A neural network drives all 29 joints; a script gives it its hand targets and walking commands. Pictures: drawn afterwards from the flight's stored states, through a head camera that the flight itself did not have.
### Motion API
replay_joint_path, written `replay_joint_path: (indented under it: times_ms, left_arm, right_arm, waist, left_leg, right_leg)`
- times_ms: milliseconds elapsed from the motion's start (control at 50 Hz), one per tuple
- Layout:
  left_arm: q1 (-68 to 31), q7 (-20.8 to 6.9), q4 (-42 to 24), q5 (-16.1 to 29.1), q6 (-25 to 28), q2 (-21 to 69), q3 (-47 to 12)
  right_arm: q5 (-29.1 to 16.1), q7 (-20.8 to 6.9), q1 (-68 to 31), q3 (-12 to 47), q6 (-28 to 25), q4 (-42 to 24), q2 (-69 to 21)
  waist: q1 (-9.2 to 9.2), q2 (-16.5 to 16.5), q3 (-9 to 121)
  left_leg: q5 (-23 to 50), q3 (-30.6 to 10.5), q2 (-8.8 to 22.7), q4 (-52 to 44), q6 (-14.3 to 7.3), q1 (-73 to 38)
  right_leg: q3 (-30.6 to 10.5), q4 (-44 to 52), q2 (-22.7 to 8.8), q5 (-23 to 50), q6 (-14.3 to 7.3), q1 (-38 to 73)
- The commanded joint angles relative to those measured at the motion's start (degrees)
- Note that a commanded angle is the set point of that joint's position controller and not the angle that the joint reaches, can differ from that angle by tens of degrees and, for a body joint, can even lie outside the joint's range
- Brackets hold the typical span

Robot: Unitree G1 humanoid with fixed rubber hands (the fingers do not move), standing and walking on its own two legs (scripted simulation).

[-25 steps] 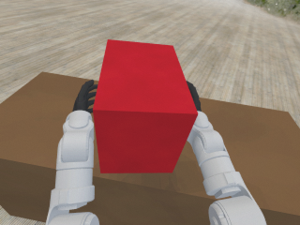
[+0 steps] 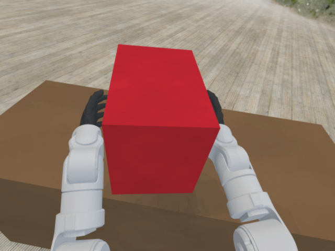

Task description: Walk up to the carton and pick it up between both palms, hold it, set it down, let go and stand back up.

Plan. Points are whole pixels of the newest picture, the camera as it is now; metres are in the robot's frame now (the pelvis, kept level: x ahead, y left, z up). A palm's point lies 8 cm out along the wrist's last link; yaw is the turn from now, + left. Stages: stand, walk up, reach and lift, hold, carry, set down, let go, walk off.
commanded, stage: hold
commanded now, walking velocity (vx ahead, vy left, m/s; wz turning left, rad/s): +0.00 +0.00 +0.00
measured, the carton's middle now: (154, 117) +0.39 +0.01 +0.18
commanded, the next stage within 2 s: none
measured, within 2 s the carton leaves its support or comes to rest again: neither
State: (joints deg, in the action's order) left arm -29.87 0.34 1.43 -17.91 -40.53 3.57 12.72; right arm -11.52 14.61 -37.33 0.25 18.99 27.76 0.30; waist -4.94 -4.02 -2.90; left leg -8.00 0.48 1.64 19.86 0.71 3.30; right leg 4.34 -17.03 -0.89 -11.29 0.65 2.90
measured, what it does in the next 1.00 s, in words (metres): stands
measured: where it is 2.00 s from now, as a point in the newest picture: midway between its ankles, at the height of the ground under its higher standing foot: outside the picture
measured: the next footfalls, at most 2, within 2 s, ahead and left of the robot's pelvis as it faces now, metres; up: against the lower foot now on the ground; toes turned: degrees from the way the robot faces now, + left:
none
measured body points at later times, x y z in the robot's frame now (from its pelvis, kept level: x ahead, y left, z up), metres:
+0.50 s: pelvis -0.01 +0.00 +0.00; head -0.04 +0.03 +0.45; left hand +0.37 +0.14 +0.18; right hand +0.37 -0.13 +0.18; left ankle +0.04 +0.12 -0.75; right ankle -0.01 -0.12 -0.75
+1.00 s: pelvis +0.00 +0.00 +0.00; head -0.04 +0.03 +0.45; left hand +0.37 +0.14 +0.18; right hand +0.37 -0.13 +0.18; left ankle +0.04 +0.12 -0.75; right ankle -0.01 -0.12 -0.75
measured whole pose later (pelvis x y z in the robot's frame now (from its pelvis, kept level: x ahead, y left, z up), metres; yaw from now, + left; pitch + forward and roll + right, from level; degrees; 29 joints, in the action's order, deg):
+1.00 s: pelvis +0.00 +0.00 +0.00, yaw +0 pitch -8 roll -1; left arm -29.7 0.4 1.2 -17.8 -40.6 3.5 12.6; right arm -11.7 14.6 -37.1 0.4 18.7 27.7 0.3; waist -4.9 -3.8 -3.1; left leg -7.8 0.4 1.7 19.8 0.7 3.6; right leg 4.3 -17.1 -0.8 -11.2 0.6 2.5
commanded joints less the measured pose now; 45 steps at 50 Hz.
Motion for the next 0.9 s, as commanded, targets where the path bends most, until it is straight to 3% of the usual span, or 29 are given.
replay_joint_path:
  times_ms: [0,100,320,520,880]
  left_arm:
    - [-39.4,-8.5,-5.2,7.6,3.3,31.1,-27.2]
    - [-42.0,-8.3,-8.1,9.3,3.9,32.3,-29.7]
    - [-43.4,-8.0,-3.6,9.0,4.5,32.4,-28.3]
    - [-43.3,-8.3,-4.7,8.7,5.0,32.5,-27.8]
    - [-42.5,-7.7,-7.7,9.4,4.7,32.0,-29.8]
  right_arm:
    - [-3.7,-4.7,-42.3,23.7,-3.7,-18.5,-34.2]
    - [-4.3,-5.0,-43.4,24.0,-3.9,-20.3,-34.6]
    - [-2.0,-5.9,-45.3,21.4,-4.5,-17.1,-35.1]
    - [-3.3,-5.7,-44.9,22.4,-5.2,-17.0,-35.4]
    - [-3.9,-5.2,-43.0,24.0,-4.6,-19.5,-35.5]
  waist:
    - [0.21,4.3,21.7]
    - [-0.87,5.9,25.2]
    - [-0.18,5.1,24.1]
    - [0.01,5.6,26.2]
    - [-0.55,5.5,26.0]
  left_leg:
    - [12.3,0.6,-4.1,-0.5,0.5,-12.5]
    - [13.4,0.5,-3.9,0.2,1.2,-14.5]
    - [7.9,0.8,-3.6,-1.2,0.0,-12.0]
    - [12.5,0.8,-3.9,-0.2,0.3,-13.3]
    - [14.1,0.3,-3.9,0.5,0.9,-14.2]
  right_leg:
    - [0.6,2.1,4.0,13.7,3.6,-1.4]
    - [0.7,2.0,4.2,13.2,3.1,-2.4]
    - [0.7,2.7,3.8,7.1,2.9,-4.3]
    - [0.6,1.7,3.8,13.1,3.3,-2.1]
    - [0.8,1.6,4.0,14.3,3.1,-2.8]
